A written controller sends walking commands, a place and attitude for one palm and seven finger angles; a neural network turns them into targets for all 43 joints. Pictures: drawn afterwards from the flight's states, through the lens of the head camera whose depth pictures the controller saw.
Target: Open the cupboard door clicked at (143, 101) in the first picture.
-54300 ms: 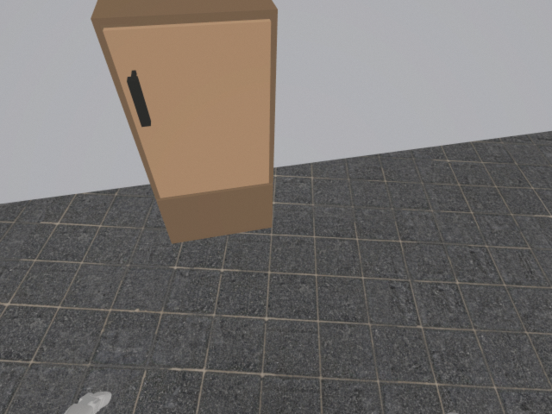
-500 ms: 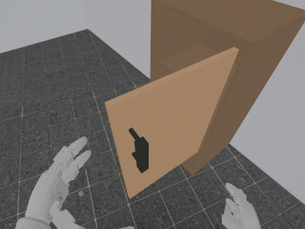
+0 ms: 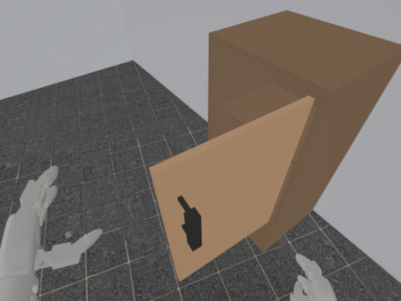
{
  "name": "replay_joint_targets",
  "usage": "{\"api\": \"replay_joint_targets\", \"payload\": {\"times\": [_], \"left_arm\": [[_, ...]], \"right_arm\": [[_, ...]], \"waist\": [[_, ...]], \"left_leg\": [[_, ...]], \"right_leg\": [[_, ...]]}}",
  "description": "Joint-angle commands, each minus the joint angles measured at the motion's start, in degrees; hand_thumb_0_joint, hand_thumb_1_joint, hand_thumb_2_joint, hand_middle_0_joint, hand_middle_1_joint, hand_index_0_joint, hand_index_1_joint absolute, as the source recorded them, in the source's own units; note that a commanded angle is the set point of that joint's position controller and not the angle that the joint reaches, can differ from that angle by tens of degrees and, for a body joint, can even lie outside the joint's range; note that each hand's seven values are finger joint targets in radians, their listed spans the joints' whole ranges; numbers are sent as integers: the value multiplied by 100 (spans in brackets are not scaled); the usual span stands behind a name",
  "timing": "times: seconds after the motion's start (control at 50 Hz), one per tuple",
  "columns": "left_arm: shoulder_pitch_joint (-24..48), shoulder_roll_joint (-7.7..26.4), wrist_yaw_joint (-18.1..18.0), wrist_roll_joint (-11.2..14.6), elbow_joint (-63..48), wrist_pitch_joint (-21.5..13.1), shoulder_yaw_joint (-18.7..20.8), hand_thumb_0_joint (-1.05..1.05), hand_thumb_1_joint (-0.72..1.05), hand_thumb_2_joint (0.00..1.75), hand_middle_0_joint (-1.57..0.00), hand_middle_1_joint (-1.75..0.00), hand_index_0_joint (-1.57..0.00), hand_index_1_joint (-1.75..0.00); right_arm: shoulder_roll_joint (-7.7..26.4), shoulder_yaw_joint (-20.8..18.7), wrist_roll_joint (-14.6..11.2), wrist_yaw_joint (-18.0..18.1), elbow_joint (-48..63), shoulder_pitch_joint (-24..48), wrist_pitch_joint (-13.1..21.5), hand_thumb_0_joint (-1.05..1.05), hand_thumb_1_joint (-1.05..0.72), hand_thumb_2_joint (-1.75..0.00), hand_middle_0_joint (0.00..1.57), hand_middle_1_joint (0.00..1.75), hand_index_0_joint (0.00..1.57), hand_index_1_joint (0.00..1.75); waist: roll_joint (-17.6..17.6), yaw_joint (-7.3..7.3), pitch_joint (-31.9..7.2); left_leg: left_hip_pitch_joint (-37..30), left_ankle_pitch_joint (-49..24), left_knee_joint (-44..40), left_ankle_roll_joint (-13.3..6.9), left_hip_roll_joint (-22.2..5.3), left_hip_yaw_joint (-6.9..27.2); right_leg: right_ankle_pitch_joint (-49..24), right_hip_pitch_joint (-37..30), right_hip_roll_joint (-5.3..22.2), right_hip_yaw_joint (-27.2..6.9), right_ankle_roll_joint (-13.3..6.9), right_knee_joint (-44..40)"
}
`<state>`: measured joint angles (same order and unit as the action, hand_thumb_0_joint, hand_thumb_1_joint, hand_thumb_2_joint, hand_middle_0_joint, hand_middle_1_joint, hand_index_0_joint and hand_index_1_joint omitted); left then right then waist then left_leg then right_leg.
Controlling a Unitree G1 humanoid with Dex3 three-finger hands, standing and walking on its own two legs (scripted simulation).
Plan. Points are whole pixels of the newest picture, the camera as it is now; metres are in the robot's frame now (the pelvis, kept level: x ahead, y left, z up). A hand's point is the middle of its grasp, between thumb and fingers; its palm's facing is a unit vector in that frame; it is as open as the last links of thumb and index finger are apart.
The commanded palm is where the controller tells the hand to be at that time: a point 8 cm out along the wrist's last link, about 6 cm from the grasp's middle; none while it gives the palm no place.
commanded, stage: draw the hand back to the body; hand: left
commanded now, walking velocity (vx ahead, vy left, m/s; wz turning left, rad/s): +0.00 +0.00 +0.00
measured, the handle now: (188, 223) +0.29 +0.07 -0.02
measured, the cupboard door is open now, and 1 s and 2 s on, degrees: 86 86 86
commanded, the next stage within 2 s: step back with the hand held close in 0.64 s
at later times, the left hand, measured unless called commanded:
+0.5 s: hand (63, 214) +0.19 +0.23 +0.16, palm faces +0.42 -0.81 -0.41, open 7.6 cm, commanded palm +0.14 +0.27 +0.18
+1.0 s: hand (61, 215) +0.19 +0.23 +0.16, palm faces +0.33 -0.80 -0.50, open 7.4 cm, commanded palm +0.13 +0.27 +0.19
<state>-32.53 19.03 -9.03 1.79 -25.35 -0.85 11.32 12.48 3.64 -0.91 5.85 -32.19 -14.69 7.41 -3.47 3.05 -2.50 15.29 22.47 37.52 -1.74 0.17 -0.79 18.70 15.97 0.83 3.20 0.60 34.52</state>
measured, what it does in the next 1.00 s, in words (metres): stands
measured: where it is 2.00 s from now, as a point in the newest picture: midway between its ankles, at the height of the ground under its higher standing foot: outside the picture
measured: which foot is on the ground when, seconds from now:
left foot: down 0.00-1.00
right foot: down 0.00-1.00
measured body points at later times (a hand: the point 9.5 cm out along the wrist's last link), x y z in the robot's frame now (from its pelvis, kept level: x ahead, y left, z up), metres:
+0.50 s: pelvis +0.00 -0.03 +0.02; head -0.01 -0.05 +0.47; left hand +0.17 +0.27 +0.18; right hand +0.19 -0.25 -0.07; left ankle -0.03 +0.09 -0.73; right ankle +0.00 -0.13 -0.73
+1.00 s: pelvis -0.02 -0.02 +0.02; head -0.01 -0.04 +0.47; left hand +0.17 +0.27 +0.19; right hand +0.15 -0.27 -0.07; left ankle -0.03 +0.09 -0.73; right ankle +0.00 -0.13 -0.73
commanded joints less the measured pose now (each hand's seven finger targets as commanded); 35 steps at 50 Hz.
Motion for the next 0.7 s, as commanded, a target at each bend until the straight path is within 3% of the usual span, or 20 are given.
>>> {"api": "replay_joint_targets", "payload": {"times": [0.0,0.08,0.12,0.16,0.24,0.3,0.36,0.46,0.58,0.64,0.68], "left_arm": [[323,890,-48,5,-1214,-456,841,0,48,72,-19,-30,-19,-30],[371,1074,-18,32,-1152,-511,1195,0,62,78,-19,-30,-19,-30],[506,1092,1,68,-1218,-540,1294,0,69,81,-19,-30,-19,-30],[660,1136,11,90,-1162,-561,1408,0,76,84,-19,-30,-19,-30],[997,1273,19,115,-1140,-623,1627,0,90,90,-20,-30,-20,-30],[755,878,106,135,-730,-601,1285,0,90,90,-20,-30,-20,-30],[811,966,130,138,-786,-638,1320,0,90,90,-20,-30,-20,-30],[936,1216,99,110,-1113,-724,1487,0,90,90,-20,-30,-20,-30],[1010,1235,80,99,-1034,-746,1510,0,90,90,-20,-30,-20,-30],[903,1099,109,130,-739,-740,1436,0,90,90,-20,-30,-20,-30],[901,1078,131,126,-610,-742,1397,0,90,90,-20,-30,-20,-30]], "right_arm": [[640,-315,39,39,825,734,389,0,-90,-90,20,30,20,30],[650,-358,48,-18,714,857,368,0,-90,-90,20,30,20,30],[636,-362,58,-46,674,852,339,0,-90,-90,20,30,20,30],[636,-384,57,-49,642,890,310,0,-90,-90,20,30,20,30],[648,-407,61,-53,567,959,274,0,-90,-90,20,30,20,30],[662,-429,62,-92,516,959,237,0,-90,-90,20,30,20,30],[686,-466,74,-111,522,1022,194,0,-90,-90,20,30,20,30],[650,-464,96,-93,516,1122,243,0,-90,-90,20,30,20,30],[624,-464,97,-63,393,1153,314,0,-90,-90,20,30,20,30],[611,-487,89,-63,377,1158,291,0,-90,-90,20,30,20,30],[635,-510,80,-63,352,1187,274,0,-90,-90,20,30,20,30]], "waist": [[-100,28,-265],[17,91,-273],[-99,75,-269],[3,64,-192],[-113,66,-129],[82,24,104],[194,54,21],[-22,106,-225],[-219,84,0],[214,70,192],[164,74,222]], "left_leg": [[-277,-2374,-1040,200,-243,221],[-484,-2769,-1192,198,-254,128],[-599,-2877,-1272,210,-253,94],[-684,-2738,-1332,172,-239,39],[-839,-2570,-1451,137,-221,-12],[-869,-2473,-1542,113,-241,-15],[-907,-2234,-1591,69,-203,-67],[-1018,-2186,-1607,53,-141,-97],[-1069,-2103,-1615,63,-122,-125],[-1035,-1983,-1646,31,-139,-149],[-1040,-1860,-1660,28,-140,-164]], "right_leg": [[-1390,-666,-19,-36,-184,-633],[-1775,-974,-32,-53,-183,-831],[-1884,-1054,-19,-70,-171,-906],[-1891,-1062,-35,-98,-159,-1027],[-1851,-1128,-44,-139,-156,-1203],[-1778,-1072,-50,-128,-140,-1303],[-1745,-1168,-49,-169,-125,-1395],[-1811,-1338,-36,-243,-140,-1469],[-1766,-1247,-34,-291,-154,-1631],[-1642,-1153,-55,-292,-110,-1692],[-1465,-1126,-49,-336,-114,-1777]]}}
